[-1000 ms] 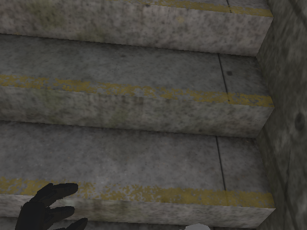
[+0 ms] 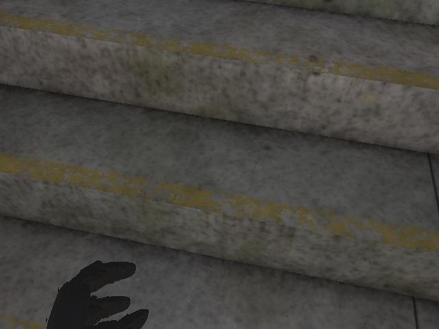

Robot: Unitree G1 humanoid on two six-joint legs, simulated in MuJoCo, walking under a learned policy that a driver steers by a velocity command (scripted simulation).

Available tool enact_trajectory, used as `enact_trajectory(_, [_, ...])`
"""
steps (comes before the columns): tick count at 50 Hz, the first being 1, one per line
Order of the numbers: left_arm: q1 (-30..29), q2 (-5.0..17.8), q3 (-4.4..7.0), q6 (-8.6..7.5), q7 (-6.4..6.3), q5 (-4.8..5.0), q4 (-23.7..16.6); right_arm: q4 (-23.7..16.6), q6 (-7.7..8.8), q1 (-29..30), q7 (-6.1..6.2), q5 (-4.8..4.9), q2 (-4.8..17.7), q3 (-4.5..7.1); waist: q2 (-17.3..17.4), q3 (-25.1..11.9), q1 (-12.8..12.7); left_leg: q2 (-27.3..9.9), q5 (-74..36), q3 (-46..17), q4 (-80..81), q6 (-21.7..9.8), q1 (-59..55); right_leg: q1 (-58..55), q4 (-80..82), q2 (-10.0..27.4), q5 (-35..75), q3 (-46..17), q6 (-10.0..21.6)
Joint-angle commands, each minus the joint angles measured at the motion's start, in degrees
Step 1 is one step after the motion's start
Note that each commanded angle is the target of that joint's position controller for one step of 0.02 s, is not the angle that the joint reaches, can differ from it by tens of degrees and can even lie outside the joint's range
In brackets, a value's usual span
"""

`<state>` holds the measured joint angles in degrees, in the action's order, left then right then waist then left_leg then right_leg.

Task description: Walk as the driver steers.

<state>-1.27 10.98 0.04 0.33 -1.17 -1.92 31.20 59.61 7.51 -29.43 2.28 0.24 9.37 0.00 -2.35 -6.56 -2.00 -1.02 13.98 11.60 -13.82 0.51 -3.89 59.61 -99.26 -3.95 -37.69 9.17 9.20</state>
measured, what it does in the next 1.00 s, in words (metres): climbs: right foot 0.18 m higher, then left foot 0.18 m higher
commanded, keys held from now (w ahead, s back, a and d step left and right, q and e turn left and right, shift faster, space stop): w+e+shift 0.40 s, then w+shift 0.02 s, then w+q+shift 0.58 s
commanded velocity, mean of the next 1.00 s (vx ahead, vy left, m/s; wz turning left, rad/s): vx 0.97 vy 0.00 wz -0.22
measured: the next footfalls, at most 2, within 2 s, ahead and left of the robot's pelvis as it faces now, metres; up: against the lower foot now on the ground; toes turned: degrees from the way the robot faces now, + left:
right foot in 0.02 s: +0.08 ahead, -0.03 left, +0.18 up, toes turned -3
left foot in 0.40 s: +0.44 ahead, +0.08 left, +0.36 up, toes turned -24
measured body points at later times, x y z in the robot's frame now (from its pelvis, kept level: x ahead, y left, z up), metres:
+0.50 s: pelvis +0.33 -0.02 +0.29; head +0.34 -0.02 +0.74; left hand +0.58 +0.13 +0.19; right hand +0.33 -0.30 +0.18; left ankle +0.40 +0.09 -0.38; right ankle +0.17 -0.07 -0.23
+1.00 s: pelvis +0.69 -0.22 +0.52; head +0.70 -0.23 +0.97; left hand +0.75 +0.07 +0.39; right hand +0.86 -0.50 +0.46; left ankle +0.74 -0.11 +0.14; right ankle +0.60 -0.31 -0.20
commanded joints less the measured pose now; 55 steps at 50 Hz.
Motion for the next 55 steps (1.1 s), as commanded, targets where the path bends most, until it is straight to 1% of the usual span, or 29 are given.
enact_trajectory(1, [24.13,8.30,1.94,1.95,0.66,1.74,0.71,-14.06,2.11,16.50,1.52,1.30,21.69,4.92,17.68,-10.99,-14.64,-19.66,-150.02,-1.55,-25.39,-5.83,11.13,-36.27,18.25,-9.23,-5.57,2.13,2.18])
enact_trajectory(2, [29.23,10.71,3.34,1.21,1.19,0.87,3.72,-17.85,0.18,18.53,1.08,1.68,21.30,5.73,12.17,-9.66,-16.67,-15.66,-133.98,-2.63,-47.63,-6.39,21.67,-45.02,35.05,-11.24,-5.34,-6.52,6.36])
enact_trajectory(3, [26.18,16.06,5.34,1.18,1.00,0.36,4.16,-22.66,0.16,22.22,-1.41,-0.30,14.00,4.76,-13.28,-8.01,-16.07,1.33,-44.43,-4.49,-82.79,-2.55,45.77,-54.62,61.45,-0.97,-0.56,-37.19,16.29])
enact_trajectory(4, [12.20,15.64,5.80,1.55,-0.91,1.36,0.77,-27.82,0.69,28.14,-2.89,-3.77,8.84,3.30,-20.26,-7.16,-9.41,7.51,-12.28,-14.63,-105.04,-1.91,57.60,-51.78,79.27,6.60,7.70,-63.64,19.78])
enact_trajectory(5, [11.98,13.17,5.35,0.68,-2.33,2.19,1.22,-31.08,0.42,27.58,-3.83,-5.28,6.15,2.23,-4.87,-1.72,-6.13,5.68,-7.99,-18.56,-114.90,-1.65,61.67,-46.37,78.55,7.73,6.65,-64.35,18.42])
enact_trajectory(7, [18.49,12.94,5.23,-2.14,-2.36,0.49,7.43,-34.89,0.14,26.99,-2.53,-4.85,-0.28,-0.50,6.64,13.71,-0.22,5.79,3.81,-16.96,-124.54,-1.63,75.35,-39.88,78.38,8.03,20.35,-58.47,16.34])
enact_trajectory(9, [18.92,9.96,4.57,-4.36,-1.26,1.17,8.96,-37.28,-0.77,27.15,-1.52,-6.72,-3.00,-2.66,5.15,18.83,3.65,2.47,13.22,-17.08,-125.10,-2.79,82.11,-36.61,79.55,7.45,24.32,-46.50,12.56])
enact_trajectory(11, [16.96,10.34,4.66,-5.67,-0.21,0.86,12.37,-40.41,-2.16,33.43,-0.19,-5.14,-2.28,-2.83,2.47,20.53,4.84,1.22,21.56,-14.50,-120.20,-3.01,79.71,-27.74,83.27,5.05,27.09,-35.13,8.47])
enact_trajectory(14, [21.69,10.41,4.64,-6.03,0.03,1.83,17.02,-44.95,-3.09,40.28,-0.10,-5.20,-4.12,-4.65,4.89,14.90,4.64,-2.51,20.60,-10.72,-93.48,-4.50,66.88,-23.44,91.71,2.20,23.50,-26.17,6.89])
enact_trajectory(15, [16.95,11.53,5.43,-5.31,-0.81,3.87,14.27,-43.58,-3.43,34.83,-0.96,-4.38,-2.70,-5.06,9.63,8.67,7.46,-1.73,12.88,-5.28,-69.12,-4.21,33.88,-10.80,98.82,0.06,37.01,-21.13,7.16])
enact_trajectory(16, [19.42,14.06,5.68,-6.40,-1.46,5.67,13.36,-37.97,-3.48,27.00,-1.58,-2.13,-1.73,-3.23,8.33,-4.51,9.38,5.83,11.85,0.35,-71.39,-4.09,7.84,-9.41,94.22,3.29,78.84,-23.10,8.31])
enact_trajectory(17, [14.23,18.06,7.42,-7.76,-0.60,3.76,11.03,-36.22,-3.49,18.26,-0.44,-1.11,2.11,-0.51,3.03,-10.80,14.73,5.54,12.34,-2.66,-71.89,-3.91,0.63,-15.85,81.33,5.02,114.81,-24.00,6.92])
enact_trajectory(19, [1.71,17.88,9.12,-9.76,2.09,1.46,7.79,-29.67,-4.07,-3.76,0.21,-1.05,10.76,4.41,3.04,-21.45,27.50,3.88,18.84,-9.44,-44.96,-5.05,-3.02,-32.59,44.78,3.56,119.67,-24.90,2.02])
enact_trajectory(20, [-3.87,6.25,6.56,-11.07,3.76,-1.21,5.43,-24.85,-3.66,-1.57,0.00,-1.46,13.29,5.62,18.70,-12.82,23.48,-2.08,19.62,-20.72,-30.88,-6.38,1.13,-26.28,20.83,-6.55,55.48,-19.36,-0.56])
enact_trajectory(21, [3.34,-1.48,4.94,-10.80,4.20,-1.59,1.76,-24.77,-4.14,6.08,0.95,-2.98,12.80,5.54,27.02,-12.18,12.48,-15.19,17.90,-55.09,-12.84,-11.14,2.07,-9.34,0.11,-7.32,34.62,-24.39,-2.09])
enact_trajectory(22, [7.50,-1.56,3.93,-10.18,4.58,-2.64,1.21,-24.23,-3.90,12.58,0.18,-2.24,5.94,4.37,16.92,-9.84,6.65,-15.91,35.85,-61.87,-9.11,-14.20,5.71,-7.13,-8.55,-3.69,37.38,-21.01,-1.06])
enact_trajectory(25, [5.48,-5.43,1.07,-7.13,3.74,-3.07,-2.20,-14.97,0.10,14.02,-1.39,-2.10,-0.28,3.33,1.53,6.63,1.74,-13.00,25.69,-46.29,-9.25,-12.49,19.28,1.97,-23.00,-1.60,30.76,-21.81,0.38])
enact_trajectory(31, [-14.50,-4.50,-1.21,-3.14,0.12,-0.58,-13.82,-7.87,1.54,7.47,-1.26,-2.45,4.87,3.17,5.03,18.04,1.12,-11.08,-5.14,-26.26,12.07,-14.72,27.96,9.67,-15.22,5.22,10.28,-7.07,-2.92])
enact_trajectory(34, [-20.57,-5.92,-2.97,-3.59,-0.43,-0.69,-18.04,-4.07,1.41,-2.33,-0.19,-1.69,6.41,4.28,4.61,14.18,3.89,-8.47,-12.62,-20.94,15.70,-13.39,14.73,11.77,-2.52,10.29,2.56,-7.10,-0.98])
enact_trajectory(35, [-14.21,-6.09,-4.28,-4.28,1.04,1.58,-16.20,-7.30,0.64,4.48,-0.42,0.59,7.65,4.46,-0.70,8.02,-0.32,-4.06,-25.16,-14.01,19.18,-12.84,31.21,-25.08,29.65,8.46,10.28,-2.54,-0.04])
enact_trajectory(36, [-7.49,-2.55,-1.51,-4.56,0.90,4.24,-10.61,-7.33,1.40,-3.06,-0.99,2.16,9.07,4.21,-3.85,-3.76,0.86,-4.00,-51.76,-18.02,9.27,-15.23,34.61,-50.11,29.93,0.57,12.85,4.89,-2.47])
enact_trajectory(38, [21.66,5.91,4.23,-1.37,-1.96,0.64,-6.95,-10.70,4.26,4.67,-3.92,2.72,25.43,10.23,11.30,-22.95,-15.99,-10.01,-88.79,-22.83,-23.00,-11.41,20.97,-63.83,37.38,1.06,5.02,-10.17,-3.20])
enact_trajectory(39, [26.85,14.56,7.22,-2.02,-3.37,-1.41,-3.28,-14.93,5.53,8.18,-6.19,3.74,15.84,8.90,-10.40,-25.83,-15.85,0.75,-52.63,-24.94,-51.39,-7.74,36.86,-69.85,59.34,18.10,-17.63,-44.34,0.99])
enact_trajectory(40, [24.20,15.90,7.71,-2.21,-3.47,-0.29,-2.87,-18.50,5.72,13.24,-6.12,0.68,10.65,8.92,-17.48,-25.66,-14.59,8.80,-13.83,-29.19,-81.22,-7.20,45.00,-64.61,83.24,26.17,-29.10,-69.39,-0.75])
enact_trajectory(43, [7.56,5.45,5.23,-5.39,-1.38,0.85,7.24,-23.46,1.93,14.26,-4.37,-3.64,-0.66,5.86,-0.54,0.94,1.80,2.51,-15.99,-19.50,-104.85,-7.23,61.97,-43.35,74.56,24.58,-12.70,-42.90,2.80])
enact_trajectory(45, [12.92,-2.70,2.75,-6.30,-0.90,-1.96,15.50,-25.13,-0.83,16.80,-5.03,-3.02,-6.93,2.48,1.53,5.87,5.28,3.26,-9.44,-20.40,-114.71,-9.18,69.30,-41.08,73.74,20.46,9.59,-25.50,0.12])
enact_trajectory(46, [17.33,-4.62,2.07,-7.52,-1.36,-0.74,18.48,-26.09,-2.49,18.64,-4.76,-1.88,-9.45,1.31,-0.59,7.67,4.11,4.26,-4.32,-21.21,-121.87,-9.42,76.57,-44.51,75.16,22.32,19.00,-20.25,-1.79])
enact_trajectory(52, [18.71,4.26,1.41,-10.41,-0.61,0.51,21.98,-36.54,-10.02,36.88,-1.96,-0.33,-5.64,-0.08,5.15,18.27,10.91,3.95,10.70,-14.32,-107.44,-12.29,83.82,-38.24,92.66,16.66,23.02,4.03,-9.80])
enact_trajectory(55, [22.28,13.72,2.41,-9.61,-4.39,5.33,18.96,-33.44,-11.35,32.88,-3.37,-1.09,0.85,-0.07,5.98,1.88,12.30,8.05,-0.23,4.72,-78.03,-10.60,33.15,-32.93,94.36,15.38,100.14,12.24,-5.79])
Velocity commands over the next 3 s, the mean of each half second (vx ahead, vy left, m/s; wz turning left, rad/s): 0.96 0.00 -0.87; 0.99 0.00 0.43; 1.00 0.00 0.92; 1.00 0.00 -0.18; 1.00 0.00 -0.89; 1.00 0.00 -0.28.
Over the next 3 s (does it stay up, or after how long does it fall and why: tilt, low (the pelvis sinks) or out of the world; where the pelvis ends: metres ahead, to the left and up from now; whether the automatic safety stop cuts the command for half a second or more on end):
stays up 2.32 -0.43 1.49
